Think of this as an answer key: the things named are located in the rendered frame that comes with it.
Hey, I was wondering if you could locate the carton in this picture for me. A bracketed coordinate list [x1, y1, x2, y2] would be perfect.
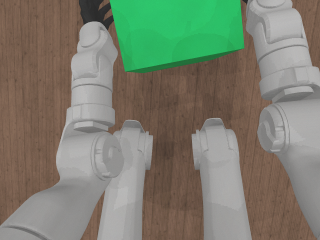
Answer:
[109, 0, 245, 73]

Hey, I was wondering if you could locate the left robot upper arm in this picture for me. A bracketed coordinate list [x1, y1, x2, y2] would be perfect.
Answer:
[0, 131, 125, 240]

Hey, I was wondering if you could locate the robot right forearm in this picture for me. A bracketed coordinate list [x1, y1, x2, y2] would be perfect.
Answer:
[245, 0, 320, 103]

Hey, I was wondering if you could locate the right robot thigh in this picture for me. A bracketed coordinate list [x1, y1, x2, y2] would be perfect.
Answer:
[191, 125, 252, 240]

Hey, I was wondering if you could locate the right robot upper arm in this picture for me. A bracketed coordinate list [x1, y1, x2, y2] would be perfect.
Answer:
[257, 98, 320, 240]

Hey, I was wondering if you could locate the robot left hand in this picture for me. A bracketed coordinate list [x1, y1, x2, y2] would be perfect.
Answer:
[79, 0, 114, 30]

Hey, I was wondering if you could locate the robot right shin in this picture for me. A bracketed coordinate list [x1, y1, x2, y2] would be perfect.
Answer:
[200, 118, 240, 161]

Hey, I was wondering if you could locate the robot left forearm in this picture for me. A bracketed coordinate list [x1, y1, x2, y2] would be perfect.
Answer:
[56, 21, 118, 164]

